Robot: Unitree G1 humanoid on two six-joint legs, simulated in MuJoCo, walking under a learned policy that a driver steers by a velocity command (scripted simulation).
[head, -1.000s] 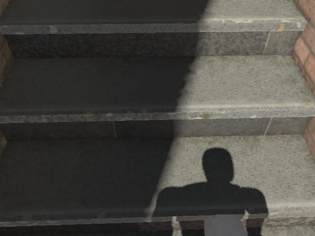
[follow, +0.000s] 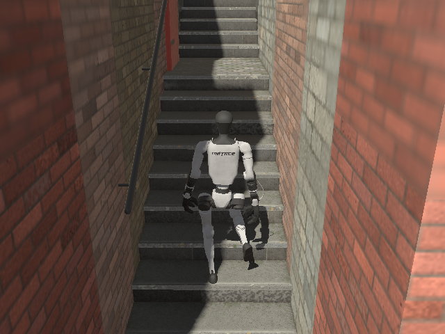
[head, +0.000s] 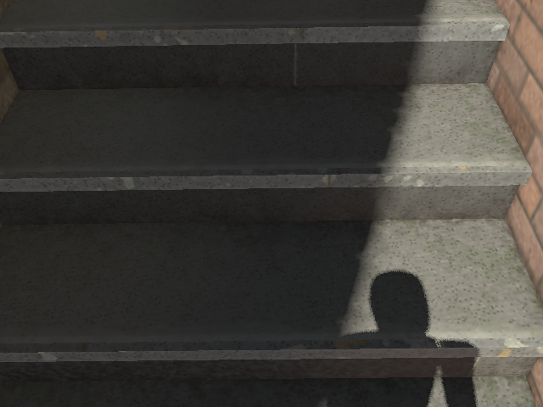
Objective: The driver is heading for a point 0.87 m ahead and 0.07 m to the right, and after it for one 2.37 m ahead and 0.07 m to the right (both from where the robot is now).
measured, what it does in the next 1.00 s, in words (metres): climbs: right foot 0.16 m higher, then left foot 0.16 m higher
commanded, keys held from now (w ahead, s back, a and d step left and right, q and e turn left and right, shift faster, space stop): w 0.96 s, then w+e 0.04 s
